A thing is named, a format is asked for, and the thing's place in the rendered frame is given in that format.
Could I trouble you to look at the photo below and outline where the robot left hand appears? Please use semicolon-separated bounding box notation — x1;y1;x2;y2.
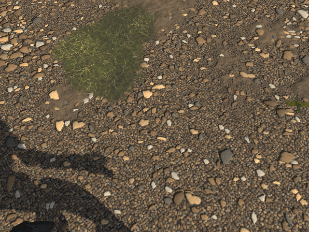
10;220;54;232

